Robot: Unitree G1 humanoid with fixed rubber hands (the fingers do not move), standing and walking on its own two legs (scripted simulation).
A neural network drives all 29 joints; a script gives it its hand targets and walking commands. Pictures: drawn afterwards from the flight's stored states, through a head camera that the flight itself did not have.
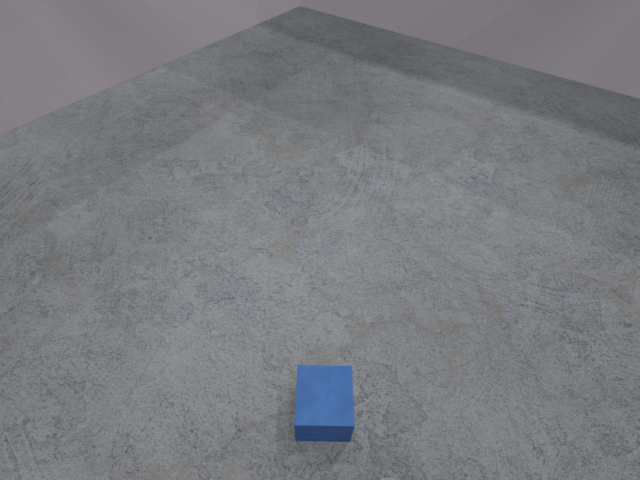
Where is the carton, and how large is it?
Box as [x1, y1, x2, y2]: [294, 365, 354, 441]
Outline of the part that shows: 297,365 294,421 295,440 349,441 354,426 351,366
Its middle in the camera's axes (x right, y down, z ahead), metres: +0.01 +0.49 +1.14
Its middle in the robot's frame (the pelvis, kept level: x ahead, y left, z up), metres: +0.47 -0.02 -0.70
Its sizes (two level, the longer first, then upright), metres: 0.167 0.161 0.148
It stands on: the floor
